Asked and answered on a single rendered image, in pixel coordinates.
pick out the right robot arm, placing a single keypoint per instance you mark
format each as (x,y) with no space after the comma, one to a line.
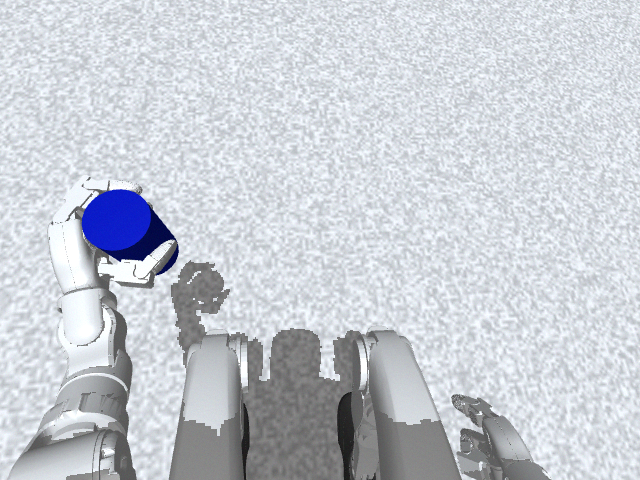
(525,470)

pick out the can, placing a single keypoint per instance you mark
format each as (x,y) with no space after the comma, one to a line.
(123,225)

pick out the left robot arm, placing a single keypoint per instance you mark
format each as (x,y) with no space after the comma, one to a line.
(84,436)

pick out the left robot hand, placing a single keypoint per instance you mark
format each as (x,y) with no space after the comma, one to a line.
(79,264)

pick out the right robot foot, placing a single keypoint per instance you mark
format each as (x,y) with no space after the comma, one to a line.
(346,434)

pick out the right robot hand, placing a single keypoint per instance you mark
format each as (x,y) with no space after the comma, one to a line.
(484,457)

